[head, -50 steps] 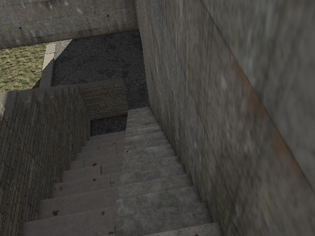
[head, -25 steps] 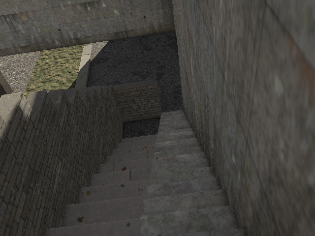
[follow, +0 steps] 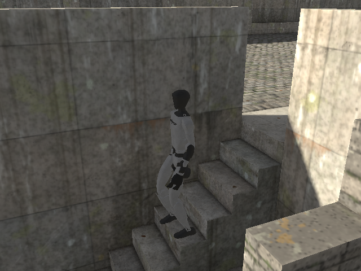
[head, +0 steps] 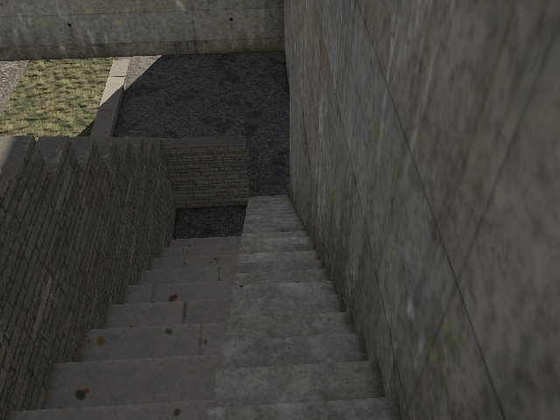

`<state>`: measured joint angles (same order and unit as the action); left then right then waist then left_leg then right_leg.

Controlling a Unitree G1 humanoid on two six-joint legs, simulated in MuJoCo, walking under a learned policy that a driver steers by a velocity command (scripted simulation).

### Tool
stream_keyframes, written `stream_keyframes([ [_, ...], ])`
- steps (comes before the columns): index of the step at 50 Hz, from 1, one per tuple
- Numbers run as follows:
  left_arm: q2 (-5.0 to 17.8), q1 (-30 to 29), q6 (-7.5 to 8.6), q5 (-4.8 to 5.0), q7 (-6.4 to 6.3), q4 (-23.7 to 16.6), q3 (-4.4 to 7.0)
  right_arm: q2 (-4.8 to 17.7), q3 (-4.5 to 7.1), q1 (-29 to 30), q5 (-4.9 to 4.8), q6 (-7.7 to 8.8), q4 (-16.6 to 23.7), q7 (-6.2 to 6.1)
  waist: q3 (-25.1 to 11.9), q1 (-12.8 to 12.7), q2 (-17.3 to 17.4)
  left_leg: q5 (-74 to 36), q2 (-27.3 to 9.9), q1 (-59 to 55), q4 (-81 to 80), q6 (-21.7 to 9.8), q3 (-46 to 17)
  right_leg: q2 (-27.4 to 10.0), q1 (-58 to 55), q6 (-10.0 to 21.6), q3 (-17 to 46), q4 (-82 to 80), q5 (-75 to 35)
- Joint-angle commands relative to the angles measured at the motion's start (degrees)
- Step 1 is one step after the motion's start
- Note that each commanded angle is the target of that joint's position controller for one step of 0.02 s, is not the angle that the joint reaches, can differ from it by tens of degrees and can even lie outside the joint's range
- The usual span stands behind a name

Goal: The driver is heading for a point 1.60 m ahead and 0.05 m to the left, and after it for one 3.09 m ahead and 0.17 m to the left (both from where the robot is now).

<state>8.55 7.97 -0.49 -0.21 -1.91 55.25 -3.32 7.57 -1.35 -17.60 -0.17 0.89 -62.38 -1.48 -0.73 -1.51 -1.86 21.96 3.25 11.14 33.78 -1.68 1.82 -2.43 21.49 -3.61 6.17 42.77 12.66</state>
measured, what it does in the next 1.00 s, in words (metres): stands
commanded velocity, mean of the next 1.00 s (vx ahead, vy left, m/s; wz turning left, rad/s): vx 0.02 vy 0.00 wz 0.00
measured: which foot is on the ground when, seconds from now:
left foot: down 0.00-1.00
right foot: down 0.00-1.00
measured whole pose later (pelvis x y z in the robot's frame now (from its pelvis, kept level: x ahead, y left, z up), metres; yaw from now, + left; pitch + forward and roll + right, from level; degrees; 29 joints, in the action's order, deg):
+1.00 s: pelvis -0.02 +0.01 +0.03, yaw +1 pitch -1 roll +1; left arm 13.9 11.6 -0.4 -0.4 -0.6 63.6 -1.1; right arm 14.5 -0.5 -18.7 1.9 -2.6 -49.4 -1.0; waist 1.0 0.5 0.2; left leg 8.9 3.2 2.1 12.0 -2.0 -0.4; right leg -3.0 8.9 -4.2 6.7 15.3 5.7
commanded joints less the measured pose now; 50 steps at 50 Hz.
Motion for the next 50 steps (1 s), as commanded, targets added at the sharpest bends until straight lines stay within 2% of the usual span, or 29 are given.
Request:
stream_keyframes([
  [1,10.2,0.6,-1.33,0.55,1.26,0.9,1.27,5.2,2.08,-10.7,-0.37,-1.31,1.3,-1.31,2.7,5.0,-8.7,-13.5,-4.5,-2.9,-6.9,-0.7,-7.2,-2.9,-7.2,5.0,5.5,-14.8,-36.7],
  [2,8.7,-3.6,-1.74,2.07,1.49,0.4,1.14,5.0,2.01,-7.9,0.56,-1.82,3.1,-1.15,5.7,5.4,-5.7,-15.2,-4.9,-1.4,-8.9,-0.1,-7.4,-1.7,-6.5,4.1,4.9,-15.6,-27.3],
  [3,7.7,-3.4,-1.78,2.19,1.44,0.7,1.10,5.5,1.99,-3.5,0.98,-2.17,4.4,-1.10,4.8,3.6,-1.2,-20.1,-4.6,-2.1,-8.9,0.2,-6.7,-1.4,-7.8,3.0,5.2,-18.2,-22.5],
  [4,7.3,-3.2,-1.44,2.22,1.14,1.2,0.96,5.8,2.04,-0.8,0.55,-2.60,5.8,-0.92,2.5,3.6,2.3,-28.5,-5.3,-4.6,-9.4,0.5,-6.9,-1.4,-9.5,2.5,5.2,-19.1,-23.1],
  [5,7.6,-2.6,-1.13,2.37,1.05,2.2,1.14,6.0,1.90,0.3,0.67,-3.32,6.6,-0.68,1.0,3.7,2.5,-32.2,-5.7,-8.2,-10.3,0.9,-6.5,-0.6,-8.3,2.4,5.1,-19.1,-20.2],
  [6,7.7,-1.8,-0.92,2.27,0.80,2.8,1.09,7.6,2.15,1.3,0.73,-3.68,7.4,-0.57,-0.4,3.1,2.8,-32.5,-5.9,-9.5,-11.0,1.3,-6.7,-0.8,-10.5,2.2,5.3,-20.9,-20.8],
  [8,8.1,-2.7,-0.85,2.04,0.45,3.1,1.08,9.1,2.52,1.6,0.60,-3.87,8.3,-0.42,-1.6,3.6,1.5,-34.0,-6.4,-11.6,-13.1,1.8,-7.2,-1.1,-12.4,1.8,4.8,-21.7,-22.4],
  [9,8.2,-2.9,-0.83,1.94,0.32,3.1,1.12,9.6,2.61,2.4,0.65,-3.85,8.8,-0.41,-2.1,3.3,1.8,-35.3,-6.5,-12.4,-13.6,2.0,-7.2,-1.3,-13.0,1.6,4.9,-22.5,-23.2],
  [13,8.9,-2.9,-0.70,1.75,-0.20,3.6,1.45,10.1,2.56,3.9,0.81,-3.65,10.0,-0.01,-2.9,2.8,3.3,-38.9,-7.2,-13.8,-16.1,2.1,-7.4,-2.5,-14.8,0.9,4.9,-24.2,-24.0],
  [14,9.1,-2.0,-0.82,1.23,-0.21,4.4,1.36,9.6,2.22,3.8,1.33,-3.61,10.6,0.39,-2.6,2.7,1.4,-39.7,-7.5,-14.0,-16.1,2.0,-7.6,-2.8,-14.5,1.4,4.7,-24.4,-25.2],
  [15,9.2,-2.7,-0.88,0.94,-0.29,4.2,1.34,10.2,2.40,3.5,1.31,-3.78,10.7,0.72,-3.5,2.6,0.2,-38.4,-7.5,-14.3,-16.4,2.2,-7.6,-2.3,-15.1,1.9,4.0,-24.9,-24.1],
  [19,9.9,-4.1,-0.82,0.78,-0.56,4.5,1.31,11.6,2.46,3.6,1.31,-4.02,11.7,1.12,-2.4,2.7,1.8,-36.2,-7.5,-13.4,-18.2,2.2,-7.7,-2.6,-14.5,1.6,3.8,-26.5,-20.1],
  [25,10.5,-3.8,-0.65,0.50,-0.77,5.3,1.43,12.3,2.40,2.1,1.48,-4.14,12.2,1.23,-0.5,2.5,1.9,-31.6,-7.5,-11.4,-20.4,1.9,-8.0,-2.7,-13.6,0.9,3.2,-28.2,-14.8],
  [26,11.4,-3.0,-0.79,0.56,-0.62,5.9,1.69,12.6,2.50,1.9,1.76,-4.13,12.2,1.27,1.1,2.4,1.3,-28.2,-7.0,-10.4,-20.9,1.8,-7.7,-2.3,-12.6,0.9,3.1,-28.4,-12.2],
  [27,11.2,-2.9,-0.87,0.48,-0.60,6.0,1.71,12.6,2.49,1.6,1.82,-4.07,12.2,1.28,1.5,2.4,1.4,-26.6,-7.0,-9.6,-21.4,1.8,-7.8,-2.2,-12.4,1.0,3.0,-28.7,-11.1],
  [28,12.4,-2.6,-0.46,0.50,-0.03,5.8,2.30,12.7,2.39,0.1,1.63,-3.22,12.3,1.07,1.3,2.6,1.3,-25.2,-7.1,-9.6,-22.1,1.2,-8.2,-2.4,-13.0,0.5,2.9,-28.9,-11.3],
  [30,11.9,-2.9,-0.10,0.32,0.37,5.6,2.46,12.8,2.35,0.3,1.58,-2.69,12.4,0.61,1.5,2.2,1.9,-24.8,-7.1,-9.2,-22.3,1.0,-8.2,-2.6,-13.0,0.3,3.0,-29.3,-11.7],
  [31,11.7,-2.3,-0.30,0.18,0.51,5.5,2.51,12.7,2.22,0.6,2.06,-2.68,12.9,0.55,0.8,2.1,2.6,-22.9,-6.8,-9.0,-23.0,0.9,-7.7,-2.5,-13.8,0.1,3.1,-29.8,-10.1],
  [37,11.5,-0.1,-0.28,-0.02,0.70,6.0,2.75,13.0,2.19,-1.7,1.91,-2.53,13.8,0.50,1.5,2.4,1.1,-19.7,-7.1,-8.2,-24.5,0.4,-8.2,-2.2,-13.4,-0.1,2.5,-29.9,-8.5],
  [39,11.9,0.7,-0.15,-0.21,1.13,6.2,3.00,13.2,2.23,-2.1,2.43,-2.97,14.2,0.59,2.2,2.4,2.2,-17.5,-6.8,-7.3,-24.7,0.2,-7.9,-1.9,-12.9,-0.1,2.1,-29.6,-7.5],
  [50,12.0,4.0,0.56,-0.16,1.06,6.6,3.26,13.1,2.24,-3.5,1.98,-3.03,15.5,0.31,3.2,2.2,1.6,-17.7,-6.2,-6.7,-24.5,0.2,-7.5,-1.8,-11.8,-0.2,2.0,-29.5,-7.5],
])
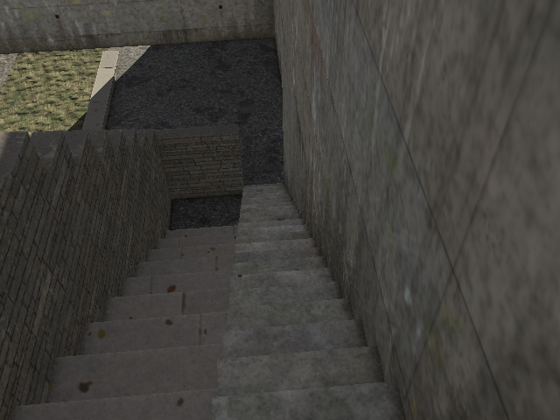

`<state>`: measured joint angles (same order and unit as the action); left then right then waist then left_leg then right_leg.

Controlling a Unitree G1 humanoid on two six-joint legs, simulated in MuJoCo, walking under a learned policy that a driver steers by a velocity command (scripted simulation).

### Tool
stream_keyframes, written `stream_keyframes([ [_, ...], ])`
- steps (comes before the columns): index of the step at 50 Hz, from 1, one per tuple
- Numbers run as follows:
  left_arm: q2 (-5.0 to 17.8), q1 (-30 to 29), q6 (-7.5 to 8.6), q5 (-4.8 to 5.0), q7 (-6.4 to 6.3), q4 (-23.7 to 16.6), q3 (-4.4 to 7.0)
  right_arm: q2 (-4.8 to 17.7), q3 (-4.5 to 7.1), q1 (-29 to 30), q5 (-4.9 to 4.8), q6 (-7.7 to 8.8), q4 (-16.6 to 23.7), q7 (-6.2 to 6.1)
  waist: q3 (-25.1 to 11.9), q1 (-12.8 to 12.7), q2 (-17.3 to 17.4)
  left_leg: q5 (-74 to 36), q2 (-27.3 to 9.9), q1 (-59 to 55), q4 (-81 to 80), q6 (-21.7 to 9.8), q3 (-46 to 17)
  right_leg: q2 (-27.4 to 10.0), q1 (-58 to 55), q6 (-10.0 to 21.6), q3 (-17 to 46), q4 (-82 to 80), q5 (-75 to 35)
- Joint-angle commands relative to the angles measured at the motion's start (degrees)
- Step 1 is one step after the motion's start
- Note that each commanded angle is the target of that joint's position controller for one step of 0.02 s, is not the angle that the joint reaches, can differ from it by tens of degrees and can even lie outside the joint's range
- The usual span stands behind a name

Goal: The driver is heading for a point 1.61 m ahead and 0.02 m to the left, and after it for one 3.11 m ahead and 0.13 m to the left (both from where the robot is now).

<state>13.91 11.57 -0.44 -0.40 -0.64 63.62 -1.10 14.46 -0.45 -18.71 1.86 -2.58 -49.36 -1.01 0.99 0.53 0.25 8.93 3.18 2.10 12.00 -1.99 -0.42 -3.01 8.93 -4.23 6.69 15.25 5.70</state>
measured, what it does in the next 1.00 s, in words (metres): walks ahead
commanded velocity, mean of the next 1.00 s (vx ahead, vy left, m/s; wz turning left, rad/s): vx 0.35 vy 0.00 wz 0.00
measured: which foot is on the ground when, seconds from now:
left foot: down 0.00-0.98, up 1.00-1.00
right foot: down 0.00-0.76, up 0.78-1.00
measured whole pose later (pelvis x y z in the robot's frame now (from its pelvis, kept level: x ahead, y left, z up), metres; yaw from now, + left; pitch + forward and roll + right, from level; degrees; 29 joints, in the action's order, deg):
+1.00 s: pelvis +0.30 -0.10 -0.19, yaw -2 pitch -1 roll +7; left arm 14.3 9.8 5.3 0.5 4.0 55.8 3.8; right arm 10.7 3.7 -44.3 -1.2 1.9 -67.7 -3.5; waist 2.8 4.3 -0.6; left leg 41.8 5.4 6.7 86.1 3.3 -3.4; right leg -6.4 22.0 -0.2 8.2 31.6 -25.1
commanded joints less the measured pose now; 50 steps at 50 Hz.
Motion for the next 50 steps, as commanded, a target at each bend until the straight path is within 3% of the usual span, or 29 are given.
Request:
stream_keyframes([
  [1,6.6,0.7,0.52,0.04,-0.22,-1.8,1.06,6.2,1.36,-2.5,-0.06,0.43,2.6,-0.16,1.5,0.1,-0.6,-4.7,-6.1,2.3,-2.6,0.5,-5.3,-1.2,0.7,0.4,1.5,-2.1,-0.5],
  [5,6.5,1.8,0.31,0.19,-0.52,-2.1,1.20,6.2,1.36,-2.5,0.09,0.66,3.0,-0.30,1.4,-0.3,0.0,5.5,-6.0,4.1,-4.6,0.5,-5.8,-0.3,-0.2,0.6,0.5,-1.5,3.9],
  [12,6.3,5.6,2.34,0.05,-0.09,-2.1,2.08,8.3,2.91,3.1,-1.58,1.95,7.0,-1.14,2.4,-2.2,5.8,21.4,-9.0,11.8,-5.1,-4.7,-9.6,3.2,2.8,2.3,-4.8,17.9,14.1],
  [15,5.7,8.5,3.06,1.04,-0.27,-1.7,1.53,5.9,2.96,6.0,-3.33,1.02,7.9,-1.76,3.9,-3.6,3.7,16.7,-7.1,12.8,3.5,-4.2,-7.7,1.1,4.4,3.8,-2.8,15.1,15.0],
  [17,12.0,8.2,3.39,2.14,-0.85,-1.9,2.98,2.5,2.35,1.9,-3.67,0.97,7.8,-1.81,7.4,-0.4,-10.3,19.6,-0.9,14.2,16.5,-1.0,-2.0,-2.9,8.2,8.0,8.0,3.8,18.8],
  [18,12.4,6.7,2.78,1.49,-1.10,-2.7,2.82,0.1,1.65,-0.1,-3.83,1.22,8.1,-2.26,6.6,1.3,-16.2,17.9,0.9,13.7,24.8,1.1,-1.7,-7.5,9.3,12.0,18.5,-1.2,19.8],
  [20,9.9,3.8,1.90,1.30,-1.41,-4.1,2.54,0.6,1.92,-3.3,-4.50,2.70,6.6,-2.24,5.6,3.2,-11.1,15.5,-0.8,16.9,25.7,0.2,-3.4,-10.4,6.7,15.5,23.1,1.4,19.6],
  [22,9.2,1.3,1.01,1.92,-2.21,-5.9,2.57,0.3,1.62,-2.5,-3.65,3.78,5.7,-1.27,3.4,3.0,-7.8,11.8,-2.0,12.7,17.8,-1.3,-3.2,-6.7,6.7,13.5,16.1,6.5,18.7],
  [24,6.2,-0.9,0.44,0.74,-3.74,-8.1,1.84,2.6,2.37,-6.3,-2.62,3.99,1.4,1.33,0.0,3.3,0.1,2.1,-1.8,4.4,17.9,-3.4,-3.8,-0.1,15.0,11.3,4.1,21.0,22.3],
  [26,5.0,-0.6,1.83,1.22,-3.48,-11.2,0.87,8.2,3.86,-4.1,-3.63,3.86,1.2,1.76,4.2,0.0,12.7,4.0,-10.1,2.6,6.7,-9.8,-19.6,5.1,22.5,6.7,-5.0,30.3,21.7],
  [29,9.1,-4.0,3.10,1.93,-3.16,-12.4,2.03,8.7,5.26,-5.0,-2.63,3.66,0.5,1.71,5.6,2.2,6.1,-8.4,-16.3,-7.1,13.4,-13.4,-24.6,-1.6,35.1,2.9,1.0,38.4,22.5],
  [32,8.2,9.2,2.37,2.36,-2.34,-8.0,3.24,7.0,5.27,-0.6,-1.59,2.30,0.1,1.69,2.4,-3.6,3.5,-6.5,-13.0,7.7,17.7,-10.9,-17.8,-1.1,15.7,2.8,-2.2,36.7,18.0],
  [33,10.0,9.7,2.07,2.05,-1.60,-5.8,4.72,1.1,4.60,-5.0,-3.37,2.85,-1.4,0.29,4.6,-0.6,7.5,9.4,-11.0,3.7,27.8,-9.2,-16.1,-8.0,23.5,1.5,7.5,27.8,0.5],
  [34,9.8,10.2,2.51,1.27,-1.60,-4.2,5.35,-1.6,3.88,-10.3,-3.75,2.39,-2.3,-0.13,1.1,1.6,1.3,17.3,-6.7,0.2,36.4,-6.9,-11.5,-4.1,20.9,-2.3,4.7,20.5,0.0],
  [35,10.8,6.5,3.50,1.42,-2.16,-4.3,6.19,-1.2,3.78,-18.4,-1.41,2.19,-3.2,-0.33,2.5,5.0,-17.7,24.0,-0.2,2.8,41.9,-4.5,-3.2,-1.6,18.7,-5.2,3.6,14.7,-13.7],
  [36,10.2,3.1,3.25,2.34,-2.66,-4.1,6.52,1.5,4.81,-22.1,0.84,2.50,-4.6,-1.18,3.5,6.3,-22.8,27.1,-0.2,12.5,41.4,-3.5,-0.3,-1.6,11.3,-5.9,6.9,15.9,-17.7],
  [37,8.4,2.9,2.78,1.92,-2.70,-4.1,6.93,2.7,4.91,-21.7,0.82,3.33,-6.3,-2.38,4.5,4.9,-19.1,24.7,-1.2,16.5,40.8,-4.1,-0.3,-1.1,9.7,-7.2,7.5,19.2,-12.9],
  [38,7.4,-2.4,2.89,2.00,-2.89,-5.4,7.41,4.5,5.33,-29.6,0.59,4.25,-10.8,-2.74,6.0,9.8,-9.0,20.0,-3.1,8.1,35.4,-6.4,-1.1,3.5,19.1,-9.6,1.5,31.7,-8.9],
  [39,5.3,-16.4,3.46,2.86,-3.35,-10.2,7.17,3.7,5.35,-41.9,-0.68,5.92,-16.1,-3.05,10.2,18.8,10.3,13.4,-7.4,-11.4,27.9,-10.6,-10.1,7.3,45.4,-10.6,-4.6,53.3,7.3],
  [40,3.4,-24.2,5.08,2.89,-3.01,-14.0,6.36,2.3,4.88,-44.2,-3.89,8.42,-17.9,-3.30,13.2,19.9,26.0,-0.7,-10.4,-26.5,30.5,-10.5,-21.5,4.0,69.5,-6.0,3.3,66.1,32.3],
  [41,2.9,-27.5,7.21,1.70,-2.24,-16.3,6.12,0.4,4.29,-45.6,-5.78,9.89,-17.7,-3.12,12.5,19.3,22.5,-8.5,-12.1,-32.4,33.7,-8.9,-28.2,3.3,80.5,-3.3,7.9,66.7,37.5],
  [42,2.0,-26.2,8.28,3.25,-0.63,-17.4,6.03,-0.7,4.23,-41.3,-6.34,10.37,-17.3,-3.06,9.7,15.1,15.0,-2.5,-15.1,-31.4,30.5,-9.1,-35.9,0.7,80.8,-1.6,12.0,53.9,32.4],
  [43,3.9,-24.1,8.40,4.06,1.42,-18.6,5.60,-3.0,3.49,-23.1,-6.66,10.29,-11.6,-5.13,14.0,6.9,-0.5,2.7,-13.1,-8.8,27.4,-6.9,-28.5,-4.2,60.9,-1.1,5.4,27.1,5.5],
  [44,1.9,-11.4,7.95,2.33,4.02,-14.6,4.64,-1.2,3.24,-11.1,-3.37,8.24,-8.4,-5.57,8.7,0.1,-7.8,19.1,-7.2,20.7,31.0,-3.8,-13.1,-4.3,17.7,3.3,0.4,9.6,-32.4],
  [45,-0.9,12.8,5.99,0.19,5.93,-4.2,5.41,7.5,5.36,-7.0,0.08,7.01,-9.7,-4.48,-2.6,-7.4,-2.2,19.2,-7.1,42.0,35.0,-5.1,-12.1,2.9,-18.7,4.1,-4.0,32.6,-45.7],
  [46,2.9,30.5,4.10,1.02,5.47,1.9,7.06,11.2,5.90,-1.0,-0.33,6.39,-8.4,-2.94,-7.2,-15.9,1.1,5.2,-5.9,41.3,44.7,-4.2,-9.6,3.8,-28.2,3.6,-5.6,38.7,-38.1],
  [47,7.0,33.9,2.24,3.17,5.58,3.6,7.78,7.5,5.36,2.3,-1.62,6.70,-8.2,-2.10,-4.9,-16.4,6.3,15.1,-4.9,34.2,54.6,-1.9,-8.2,-3.2,-19.7,4.7,0.6,35.5,-42.4],
  [49,10.8,29.0,3.67,-0.20,4.42,1.4,8.00,2.9,5.01,2.4,-4.22,6.96,-6.7,-1.82,1.4,-15.6,6.3,2.1,0.4,19.6,83.8,3.8,-7.8,-8.4,-8.0,3.9,5.5,7.7,-29.8],
  [50,11.6,29.2,5.12,-0.29,4.25,2.3,7.81,-0.5,4.41,-0.9,-3.18,5.97,-8.1,-3.24,4.0,-15.3,0.6,20.0,6.3,22.2,104.7,5.1,-4.4,-11.1,-8.7,7.3,5.0,-2.1,-39.5],
])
